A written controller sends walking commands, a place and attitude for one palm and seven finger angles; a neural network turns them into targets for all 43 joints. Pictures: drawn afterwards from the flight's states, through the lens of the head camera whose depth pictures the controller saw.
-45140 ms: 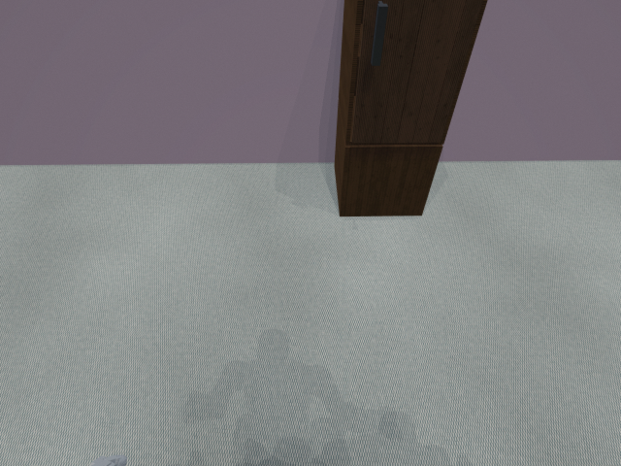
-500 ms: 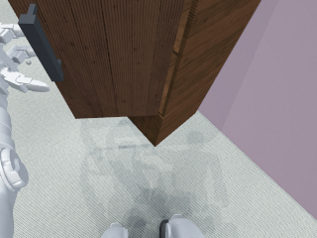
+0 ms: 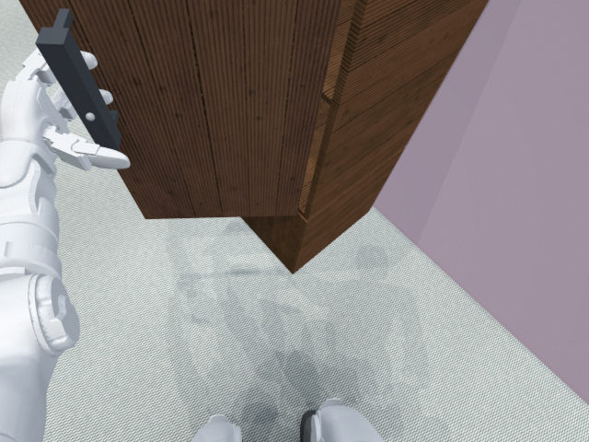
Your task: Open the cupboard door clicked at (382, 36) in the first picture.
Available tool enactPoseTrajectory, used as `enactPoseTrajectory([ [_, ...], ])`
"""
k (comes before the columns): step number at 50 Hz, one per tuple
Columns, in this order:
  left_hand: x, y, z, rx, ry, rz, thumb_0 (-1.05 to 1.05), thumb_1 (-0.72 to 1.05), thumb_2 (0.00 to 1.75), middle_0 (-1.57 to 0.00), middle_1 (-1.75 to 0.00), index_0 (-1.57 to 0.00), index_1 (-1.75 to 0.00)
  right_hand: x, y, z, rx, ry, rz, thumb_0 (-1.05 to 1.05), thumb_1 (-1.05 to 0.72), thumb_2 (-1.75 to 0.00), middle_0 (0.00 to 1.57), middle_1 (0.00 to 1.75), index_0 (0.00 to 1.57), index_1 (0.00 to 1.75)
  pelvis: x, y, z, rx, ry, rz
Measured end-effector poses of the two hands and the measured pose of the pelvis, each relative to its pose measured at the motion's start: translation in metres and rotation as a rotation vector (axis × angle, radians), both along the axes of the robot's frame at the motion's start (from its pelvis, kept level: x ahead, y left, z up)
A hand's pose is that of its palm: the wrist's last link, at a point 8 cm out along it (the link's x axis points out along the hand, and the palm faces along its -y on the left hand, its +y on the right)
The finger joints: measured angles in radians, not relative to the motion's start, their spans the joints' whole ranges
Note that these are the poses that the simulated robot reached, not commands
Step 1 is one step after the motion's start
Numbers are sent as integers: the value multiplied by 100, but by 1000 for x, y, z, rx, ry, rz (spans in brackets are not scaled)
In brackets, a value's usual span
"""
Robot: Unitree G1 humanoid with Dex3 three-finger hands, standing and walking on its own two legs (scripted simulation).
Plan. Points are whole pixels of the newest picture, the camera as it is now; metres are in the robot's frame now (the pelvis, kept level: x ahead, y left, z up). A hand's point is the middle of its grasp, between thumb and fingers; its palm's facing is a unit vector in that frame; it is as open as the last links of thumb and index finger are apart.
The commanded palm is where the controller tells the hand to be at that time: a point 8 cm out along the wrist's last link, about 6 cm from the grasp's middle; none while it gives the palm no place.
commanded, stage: slide the fingers in behind the handle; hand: left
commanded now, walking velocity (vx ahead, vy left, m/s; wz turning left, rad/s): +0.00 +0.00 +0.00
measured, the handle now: (89, 86) +0.56 +0.23 +0.10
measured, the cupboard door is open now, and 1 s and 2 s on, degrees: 53 53 79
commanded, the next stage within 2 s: close the thumb around the handle in 0.40 s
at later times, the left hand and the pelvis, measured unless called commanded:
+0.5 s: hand (98, 117) +0.50 +0.21 +0.11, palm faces +0.01 -1.00 -0.01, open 14.0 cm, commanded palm +0.48 +0.26 +0.10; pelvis +0.00 -0.01 +0.00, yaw -1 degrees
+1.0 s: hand (91, 117) +0.50 +0.22 +0.11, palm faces +0.01 -1.00 +0.00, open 7.5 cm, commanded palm +0.48 +0.26 +0.10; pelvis +0.00 +0.00 +0.00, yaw -1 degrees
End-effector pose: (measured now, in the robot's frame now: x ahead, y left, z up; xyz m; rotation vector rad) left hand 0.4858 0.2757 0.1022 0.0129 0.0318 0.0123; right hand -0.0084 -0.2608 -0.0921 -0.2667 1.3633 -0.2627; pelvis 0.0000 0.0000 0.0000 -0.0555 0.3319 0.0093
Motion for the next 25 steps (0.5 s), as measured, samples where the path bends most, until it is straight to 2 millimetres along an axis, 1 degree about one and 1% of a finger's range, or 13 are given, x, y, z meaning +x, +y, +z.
enactPoseTrajectory([
  [6,1,-14,1,-20,-8,-12,-2,-50,30,-30,-120,-29,-121,-4,-1,0,8,-6,-17,1,-90,-90,21,30,20,30,1,-2,1,4,-8,-10],
  [12,-2,-13,4,7,-3,5,-2,-50,30,-30,-120,-30,-121,-5,-3,1,11,-27,-31,1,-90,-90,21,30,20,30,-1,-4,2,8,-16,-18],
  [25,-6,-12,5,-5,-9,-3,-2,-50,30,-30,-120,-30,-120,-6,-9,1,-5,-26,-15,1,-90,-90,21,30,20,30,-5,-5,2,11,-19,-13],
])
